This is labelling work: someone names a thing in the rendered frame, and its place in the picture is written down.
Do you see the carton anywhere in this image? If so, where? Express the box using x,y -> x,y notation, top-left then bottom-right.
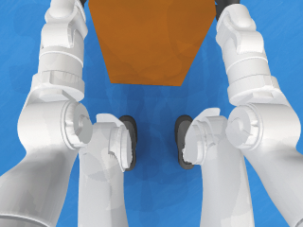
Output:
88,0 -> 217,87

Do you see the robot left upper arm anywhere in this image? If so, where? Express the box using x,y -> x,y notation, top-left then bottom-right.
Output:
0,99 -> 93,227

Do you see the right robot forearm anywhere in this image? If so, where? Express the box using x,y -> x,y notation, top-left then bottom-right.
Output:
215,4 -> 301,125

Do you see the left robot forearm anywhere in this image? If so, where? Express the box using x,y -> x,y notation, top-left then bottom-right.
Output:
17,0 -> 88,142

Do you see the right robot hand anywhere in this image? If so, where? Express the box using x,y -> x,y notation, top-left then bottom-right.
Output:
214,0 -> 241,22

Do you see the robot left thigh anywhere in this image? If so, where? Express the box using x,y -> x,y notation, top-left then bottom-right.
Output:
78,122 -> 132,227

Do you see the robot right shin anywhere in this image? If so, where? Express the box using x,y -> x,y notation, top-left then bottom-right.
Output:
182,107 -> 221,165

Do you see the robot right upper arm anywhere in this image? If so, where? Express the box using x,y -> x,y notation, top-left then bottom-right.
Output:
225,102 -> 303,227

